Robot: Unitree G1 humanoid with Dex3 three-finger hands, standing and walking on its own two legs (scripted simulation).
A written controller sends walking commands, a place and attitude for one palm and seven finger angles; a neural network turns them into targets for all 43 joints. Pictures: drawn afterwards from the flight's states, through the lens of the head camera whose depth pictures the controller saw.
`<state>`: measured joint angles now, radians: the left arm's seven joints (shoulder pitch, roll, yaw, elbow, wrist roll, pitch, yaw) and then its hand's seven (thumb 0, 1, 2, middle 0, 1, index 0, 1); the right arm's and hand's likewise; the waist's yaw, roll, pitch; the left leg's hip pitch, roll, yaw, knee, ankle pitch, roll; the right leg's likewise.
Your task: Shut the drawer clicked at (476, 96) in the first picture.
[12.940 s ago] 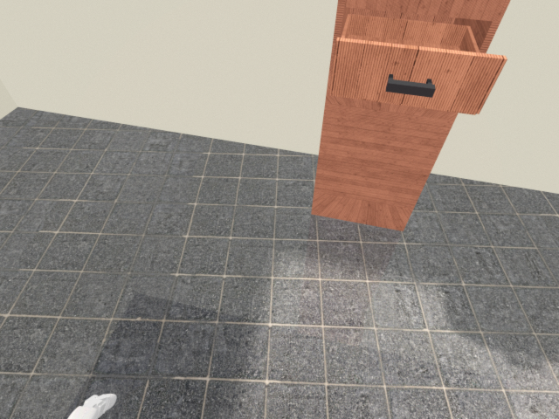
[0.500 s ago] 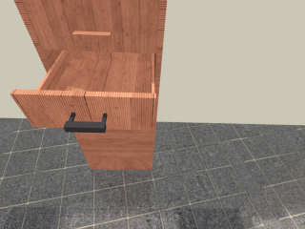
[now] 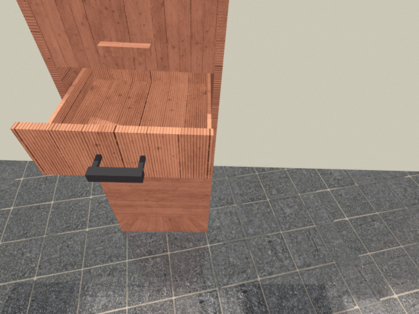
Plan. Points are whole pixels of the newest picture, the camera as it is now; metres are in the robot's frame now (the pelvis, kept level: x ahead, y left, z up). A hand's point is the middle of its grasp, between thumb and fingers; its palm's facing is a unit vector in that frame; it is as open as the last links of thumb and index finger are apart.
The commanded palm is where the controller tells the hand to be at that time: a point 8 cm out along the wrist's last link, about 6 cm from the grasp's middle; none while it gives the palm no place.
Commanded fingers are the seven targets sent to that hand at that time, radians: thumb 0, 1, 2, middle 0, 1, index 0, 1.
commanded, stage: look again from close up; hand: left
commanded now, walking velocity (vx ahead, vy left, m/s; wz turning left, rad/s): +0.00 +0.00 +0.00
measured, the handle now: (118, 167) +0.38 +0.22 +0.06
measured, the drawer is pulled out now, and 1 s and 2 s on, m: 0.23 0.23 0.23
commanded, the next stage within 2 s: raise the hand and make a fist in 0.40 s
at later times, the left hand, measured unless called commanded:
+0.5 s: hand out of the picture -0.01 +0.16 -0.18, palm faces +0.00 -0.99 -0.16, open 7.4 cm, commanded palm +0.10 +0.21 -0.07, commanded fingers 0.00 0.90 0.90 -0.22 -0.32 -0.22 -0.32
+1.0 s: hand out of the picture +0.13 +0.16 -0.03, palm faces +0.22 -0.97 -0.06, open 5.5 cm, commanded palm +0.13 +0.21 +0.01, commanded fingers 0.00 0.90 0.90 -0.72 -0.86 -0.72 -0.86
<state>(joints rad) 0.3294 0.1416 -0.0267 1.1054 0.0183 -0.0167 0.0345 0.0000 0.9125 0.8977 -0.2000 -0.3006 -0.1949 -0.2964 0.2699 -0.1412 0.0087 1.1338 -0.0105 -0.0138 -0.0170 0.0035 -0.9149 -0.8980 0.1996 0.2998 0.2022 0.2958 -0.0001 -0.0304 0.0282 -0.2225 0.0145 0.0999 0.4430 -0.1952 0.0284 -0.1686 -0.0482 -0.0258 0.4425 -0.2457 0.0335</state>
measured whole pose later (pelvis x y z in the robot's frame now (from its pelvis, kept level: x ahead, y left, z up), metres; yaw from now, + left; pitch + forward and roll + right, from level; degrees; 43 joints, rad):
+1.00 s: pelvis -0.01 -0.04 -0.06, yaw +3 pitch +6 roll -1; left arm 0.63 0.20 0.12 -0.06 -0.19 -0.38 -0.12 0.01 0.91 0.90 -0.54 -0.66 -0.53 -0.65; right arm 0.15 -0.24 -0.05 0.47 0.01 -0.18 -0.02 0.01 -0.91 -0.90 0.20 0.30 0.20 0.30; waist 0.04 -0.04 -0.08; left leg -0.65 0.06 0.00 0.95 -0.41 -0.03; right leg -0.57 -0.02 -0.10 0.96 -0.50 -0.03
